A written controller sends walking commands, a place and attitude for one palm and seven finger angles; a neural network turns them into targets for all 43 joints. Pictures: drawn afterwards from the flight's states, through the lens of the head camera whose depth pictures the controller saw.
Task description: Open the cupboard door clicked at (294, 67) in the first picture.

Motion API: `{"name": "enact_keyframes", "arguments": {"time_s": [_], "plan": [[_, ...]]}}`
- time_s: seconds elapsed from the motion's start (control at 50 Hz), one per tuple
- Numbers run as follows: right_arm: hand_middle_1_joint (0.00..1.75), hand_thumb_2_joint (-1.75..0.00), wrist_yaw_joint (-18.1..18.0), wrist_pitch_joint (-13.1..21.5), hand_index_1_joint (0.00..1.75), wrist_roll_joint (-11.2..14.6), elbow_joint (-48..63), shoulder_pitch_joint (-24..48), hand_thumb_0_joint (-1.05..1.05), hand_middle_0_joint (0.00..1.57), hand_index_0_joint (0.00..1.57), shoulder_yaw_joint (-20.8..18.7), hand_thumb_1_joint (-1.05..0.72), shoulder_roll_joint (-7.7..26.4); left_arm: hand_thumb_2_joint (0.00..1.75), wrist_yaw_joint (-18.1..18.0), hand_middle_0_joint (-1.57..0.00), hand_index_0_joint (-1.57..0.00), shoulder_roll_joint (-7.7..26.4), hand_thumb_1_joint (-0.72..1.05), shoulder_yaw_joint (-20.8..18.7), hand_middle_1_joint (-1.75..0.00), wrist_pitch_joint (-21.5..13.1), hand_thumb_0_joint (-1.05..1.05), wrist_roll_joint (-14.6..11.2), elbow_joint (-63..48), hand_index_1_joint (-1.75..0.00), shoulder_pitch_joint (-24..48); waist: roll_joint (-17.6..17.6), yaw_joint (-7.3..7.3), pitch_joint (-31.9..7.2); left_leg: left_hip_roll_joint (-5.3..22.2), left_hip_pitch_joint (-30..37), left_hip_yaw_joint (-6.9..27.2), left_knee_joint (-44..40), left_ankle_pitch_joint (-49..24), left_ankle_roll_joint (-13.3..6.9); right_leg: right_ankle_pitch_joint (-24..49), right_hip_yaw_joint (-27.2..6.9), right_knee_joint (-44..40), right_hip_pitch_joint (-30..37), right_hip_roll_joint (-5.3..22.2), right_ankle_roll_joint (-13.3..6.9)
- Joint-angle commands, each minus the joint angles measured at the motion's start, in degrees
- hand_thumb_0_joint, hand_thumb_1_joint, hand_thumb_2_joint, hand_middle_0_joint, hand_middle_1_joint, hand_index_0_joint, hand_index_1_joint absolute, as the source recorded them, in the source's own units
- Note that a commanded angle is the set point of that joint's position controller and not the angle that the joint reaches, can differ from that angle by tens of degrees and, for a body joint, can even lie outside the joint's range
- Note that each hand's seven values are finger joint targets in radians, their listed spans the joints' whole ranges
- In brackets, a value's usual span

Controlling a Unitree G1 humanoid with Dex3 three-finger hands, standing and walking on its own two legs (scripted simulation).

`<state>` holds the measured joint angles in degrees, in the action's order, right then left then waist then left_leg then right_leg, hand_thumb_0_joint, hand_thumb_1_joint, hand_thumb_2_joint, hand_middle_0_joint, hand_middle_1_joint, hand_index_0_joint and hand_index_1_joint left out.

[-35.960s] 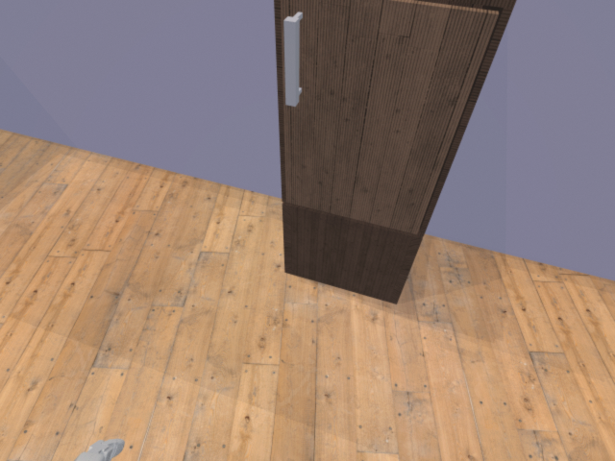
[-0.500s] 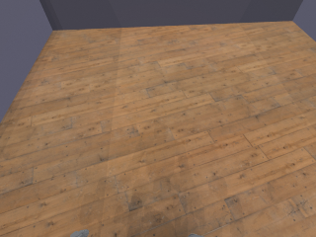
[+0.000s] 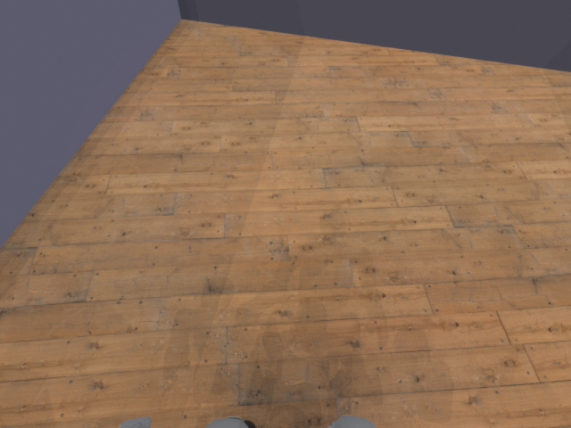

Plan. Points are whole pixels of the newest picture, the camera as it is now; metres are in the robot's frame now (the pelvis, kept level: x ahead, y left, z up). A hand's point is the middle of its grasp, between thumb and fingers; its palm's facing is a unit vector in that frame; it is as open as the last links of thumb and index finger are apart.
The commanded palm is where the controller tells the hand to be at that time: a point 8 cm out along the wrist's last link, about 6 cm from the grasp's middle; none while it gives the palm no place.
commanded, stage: turn to face it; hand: left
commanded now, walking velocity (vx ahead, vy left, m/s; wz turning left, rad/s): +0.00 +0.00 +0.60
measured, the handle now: out of the picture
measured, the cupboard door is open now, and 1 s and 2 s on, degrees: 44 44 44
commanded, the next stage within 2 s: none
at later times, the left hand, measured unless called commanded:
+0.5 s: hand out of the picture +0.03 +0.15 -0.18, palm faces +0.33 -0.91 -0.24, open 7.4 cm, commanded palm none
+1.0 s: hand out of the picture +0.06 +0.10 -0.15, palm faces +0.58 -0.77 -0.27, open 7.4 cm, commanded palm none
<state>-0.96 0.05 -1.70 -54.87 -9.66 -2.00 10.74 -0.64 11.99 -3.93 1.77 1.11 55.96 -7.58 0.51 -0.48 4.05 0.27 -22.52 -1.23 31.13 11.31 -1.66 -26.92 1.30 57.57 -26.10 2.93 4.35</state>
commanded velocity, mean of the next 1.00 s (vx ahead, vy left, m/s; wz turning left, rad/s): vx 0.00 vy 0.00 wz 0.60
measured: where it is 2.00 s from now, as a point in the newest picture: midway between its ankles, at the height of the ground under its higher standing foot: outside the picture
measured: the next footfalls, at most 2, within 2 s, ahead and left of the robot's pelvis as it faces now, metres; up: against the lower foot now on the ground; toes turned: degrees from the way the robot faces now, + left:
right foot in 0.12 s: +0.07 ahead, -0.17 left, +0.00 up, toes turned +2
left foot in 0.48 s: +0.08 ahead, +0.07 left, +0.00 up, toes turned +25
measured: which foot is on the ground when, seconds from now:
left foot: down 0.00-0.12, up 0.14-0.46, down 0.48-0.80, up 0.82-1.00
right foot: up 0.00-0.10, down 0.12-0.48, up 0.50-0.78, down 0.80-1.00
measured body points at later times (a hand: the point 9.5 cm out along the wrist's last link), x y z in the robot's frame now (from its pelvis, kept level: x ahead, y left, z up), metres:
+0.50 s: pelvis +0.06 -0.05 -0.01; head +0.12 -0.02 +0.43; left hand +0.01 +0.20 -0.16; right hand +0.28 -0.26 -0.14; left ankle +0.04 +0.06 -0.74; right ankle +0.03 -0.17 -0.72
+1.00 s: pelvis +0.11 -0.10 +0.01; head +0.17 -0.08 +0.45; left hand +0.03 +0.14 -0.13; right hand +0.34 -0.26 -0.14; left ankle +0.02 +0.00 -0.66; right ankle +0.18 -0.19 -0.73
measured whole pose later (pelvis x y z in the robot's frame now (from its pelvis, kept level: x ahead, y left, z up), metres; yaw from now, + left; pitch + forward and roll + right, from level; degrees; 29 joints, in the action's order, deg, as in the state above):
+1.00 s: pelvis +0.11 -0.10 +0.01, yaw +38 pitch +1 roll +3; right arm 1.4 -4.4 -0.7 -52.8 -7.7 -4.4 14.3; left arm -1.3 11.2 -2.2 0.8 1.9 50.3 -11.2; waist 1.3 -1.3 5.9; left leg 0.7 -26.8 -2.8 58.1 26.7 3.7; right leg -16.5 8.4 30.1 -13.9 7.2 0.2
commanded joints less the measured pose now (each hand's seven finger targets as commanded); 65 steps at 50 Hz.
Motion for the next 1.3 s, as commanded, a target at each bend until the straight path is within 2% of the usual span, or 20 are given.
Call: {"name": "enact_keyframes", "arguments": {"time_s": [0.0,0.06,0.1,0.12,0.22,0.38,0.42,0.46,0.5,0.56,0.72,0.74,0.78,0.88,1.0,1.08,1.1,1.12,1.14,1.28], "plan": [[0.30,-0.90,-0.19,-0.48,0.30,-0.18,3.73,-2.35,0.00,0.20,0.20,-4.17,-0.90,12.99,0.90,-0.03,-0.20,-0.20,3.33,0.90,-0.68,-0.30,-0.85,0.00,-0.26,-5.14,-0.30,-2.07,-9.46,-0.85,-9.47,13.34,8.76,16.17,-10.07,-12.12,-7.10,1.16,0.64,-11.40,3.79,-1.15,0.27],[0.30,-0.90,0.21,-1.31,0.30,0.44,5.61,2.28,0.00,0.20,0.20,-4.71,-0.90,12.89,0.90,-0.13,-0.20,-0.20,4.90,0.90,-1.26,-0.30,-1.50,0.00,-0.20,-4.57,-0.30,-7.92,-8.04,2.38,-8.99,9.12,0.95,14.54,-5.11,-6.56,-3.76,12.05,2.38,-28.80,16.44,-2.43,-0.02],[0.30,-0.90,1.00,-1.51,0.30,1.16,8.13,3.80,0.00,0.20,0.20,-3.92,-0.90,6.22,0.90,-0.96,-0.20,-0.20,14.62,0.90,-3.21,-0.30,-2.32,0.00,1.15,-5.18,-0.30,-10.06,19.69,4.28,-5.86,-4.17,-16.34,0.67,16.81,18.96,4.52,10.11,-23.15,-45.58,23.92,21.43,-8.40],[0.30,-0.90,1.38,-1.70,0.30,0.83,8.62,4.99,0.00,0.20,0.20,-4.43,-0.90,9.01,0.90,-1.20,-0.20,-0.20,15.54,0.90,-2.95,-0.30,-2.13,0.00,0.66,-6.45,-0.30,-8.20,18.07,4.15,-4.87,-0.96,-14.23,3.14,30.61,23.93,4.02,12.85,-23.80,-45.85,16.16,27.27,-12.55],[0.30,-0.90,2.39,-2.64,0.30,0.80,6.38,4.50,0.00,0.20,0.20,-3.39,-0.90,6.30,0.90,-1.27,-0.20,-0.20,8.50,0.90,-1.10,-0.30,-2.71,0.00,0.36,-7.35,-0.30,-3.52,11.33,0.37,-4.06,2.17,-13.67,-0.20,33.26,15.40,5.83,42.06,-2.09,-36.14,21.67,15.79,-9.56],[0.30,-0.90,2.63,-1.59,0.30,1.14,7.27,5.97,0.00,0.20,0.20,-2.04,-0.90,6.71,0.90,-0.93,-0.20,-0.20,13.40,0.90,-2.21,-0.30,-3.16,0.00,0.19,-5.62,-0.30,-8.75,11.56,1.39,-8.61,-1.77,0.00,-8.21,4.22,9.23,4.10,64.87,5.36,-24.38,29.25,16.53,-7.55],[0.30,-0.90,2.41,-1.34,0.30,0.65,5.77,-0.35,0.00,0.20,0.20,-3.06,-0.90,9.71,0.90,-0.63,-0.20,-0.20,13.12,0.90,-2.10,-0.30,-3.09,0.00,-0.38,-6.42,-0.30,-6.30,8.61,-2.55,-11.27,-0.45,14.85,-7.01,-4.69,-5.59,2.39,55.78,8.46,-14.12,19.69,15.18,-4.16],[0.30,-0.90,1.41,-0.94,0.30,0.43,4.70,-8.75,0.00,0.20,0.20,-5.72,-0.90,20.28,0.90,-0.15,-0.20,-0.20,6.37,0.90,-0.29,-0.30,-2.47,0.00,-1.15,-10.75,-0.30,-2.50,-18.89,-7.10,-16.26,25.27,32.13,26.00,-5.42,-53.43,-13.42,-11.92,6.94,10.23,-7.36,3.31,1.63],[0.30,-0.90,0.70,-1.38,0.30,0.55,5.19,-6.45,0.00,0.20,0.20,-5.50,-0.90,19.48,0.90,-0.82,-0.20,-0.20,7.66,0.90,-0.78,-0.30,-0.97,0.00,-0.31,-12.61,-0.30,0.32,-7.69,-5.11,-10.87,24.13,22.33,19.44,-7.09,-34.45,-14.10,-8.56,-0.91,12.49,-8.45,4.65,0.87],[0.30,-0.90,0.05,-1.08,0.30,0.35,7.01,1.26,0.00,0.20,0.20,-4.18,-0.90,14.91,0.90,-0.13,-0.20,-0.20,7.53,0.90,-1.22,-0.30,0.11,0.00,-0.02,-9.15,-0.30,-1.28,-11.67,-1.26,-6.70,14.67,13.28,13.96,-9.29,-21.37,-8.08,0.16,-1.85,8.00,-4.80,3.51,1.23],[0.30,-0.90,0.77,-1.94,0.30,0.28,8.50,5.54,0.00,0.20,0.20,-4.93,-0.90,15.48,0.90,0.35,-0.20,-0.20,7.16,0.90,-1.31,-0.30,-0.65,0.00,-0.11,-8.37,-0.30,-7.11,-10.24,2.22,-5.72,9.55,0.43,15.30,-6.29,-2.86,-4.77,7.82,2.55,-21.55,13.87,-2.45,0.21],[0.30,-0.90,0.85,-2.01,0.30,0.65,8.90,6.45,0.00,0.20,0.20,-4.85,-0.90,14.02,0.90,0.15,-0.20,-0.20,8.30,0.90,-1.73,-0.30,-1.17,0.00,-0.02,-7.93,-0.30,-9.45,-6.62,3.67,-6.03,6.85,-3.67,13.91,-2.06,0.64,-2.63,11.85,1.34,-30.00,19.48,-0.91,-0.16],[0.30,-0.90,1.46,-1.87,0.30,1.26,11.10,6.76,0.00,0.20,0.20,-4.05,-0.90,8.02,0.90,-0.85,-0.20,-0.20,17.37,0.90,-3.10,-0.30,-2.04,0.00,1.00,-8.82,-0.30,-10.34,21.35,5.25,-5.47,-4.30,-14.48,2.21,27.21,24.57,3.99,11.12,-27.29,-46.00,20.12,25.49,-10.48],[0.30,-0.90,2.50,-2.98,0.30,0.75,7.26,3.29,0.00,0.20,0.20,-3.62,-0.90,7.79,0.90,-1.31,-0.20,-0.20,9.24,0.90,-0.99,-0.30,-2.22,0.00,0.35,-10.84,-0.30,-1.49,12.96,-0.53,-5.47,1.92,-10.14,1.31,36.79,15.51,5.36,32.19,-3.57,-37.44,17.30,15.91,-9.95],[0.30,-0.90,2.97,-2.36,0.30,1.32,8.08,6.99,0.00,0.20,0.20,-2.29,-0.90,5.34,0.90,-1.10,-0.20,-0.20,12.57,0.90,-2.18,-0.30,-2.48,0.00,0.68,-8.07,-0.30,-7.80,10.49,2.97,-6.95,0.35,-3.52,-4.91,13.37,15.89,5.18,45.59,1.51,-31.93,25.30,17.76,-9.80],[0.30,-0.90,2.72,-1.79,0.30,1.07,6.67,0.95,0.00,0.20,0.20,-3.01,-0.90,8.11,0.90,-0.54,-0.20,-0.20,12.60,0.90,-2.57,-0.30,-2.09,0.00,-0.09,-7.75,-0.30,-5.89,7.84,-0.63,-8.23,0.20,10.78,-5.23,-3.42,2.05,3.55,37.36,6.33,-23.58,17.31,17.12,-5.30],[0.30,-0.90,2.42,-1.37,0.30,0.71,6.08,-2.51,0.00,0.20,0.20,-4.12,-0.90,12.03,0.90,-0.26,-0.20,-0.20,10.57,0.90,-2.28,-0.30,-1.78,0.00,-0.44,-8.79,-0.30,-5.46,-2.11,-2.68,-10.60,6.72,19.80,3.62,-6.74,-8.16,0.43,26.35,9.33,-14.49,8.35,13.57,-2.11],[0.30,-0.90,1.93,-1.20,0.30,0.34,6.01,-6.15,0.00,0.20,0.20,-5.69,-0.90,17.92,0.90,0.12,-0.20,-0.20,6.37,0.90,-0.94,-0.30,-1.50,0.00,-0.79,-10.89,-0.30,-3.36,-19.18,-4.87,-11.85,21.94,26.85,24.16,-8.77,-29.26,-7.91,-8.55,9.58,-1.14,-6.70,5.34,1.93],[0.30,-0.90,1.16,-1.74,0.30,0.31,4.55,-9.10,0.00,0.20,0.20,-5.97,-0.90,19.36,0.90,-0.31,-0.20,-0.20,6.78,0.90,-0.74,-0.30,-0.66,0.00,-0.30,-12.32,-0.30,0.78,-15.60,-6.23,-12.32,24.77,25.15,24.47,-8.35,-34.87,-12.96,-12.36,2.26,6.39,-8.93,4.40,1.04],[0.30,-0.90,-0.07,-0.75,0.30,0.17,6.99,-0.50,0.00,0.20,0.20,-4.20,-0.90,14.31,0.90,0.30,-0.20,-0.20,6.43,0.90,-1.21,-0.30,0.12,0.00,-0.12,-8.85,-0.30,-0.71,-7.58,-0.79,-6.55,13.18,12.97,16.02,-10.58,-16.42,-7.45,2.28,-1.17,2.64,-4.11,2.06,0.83]]}}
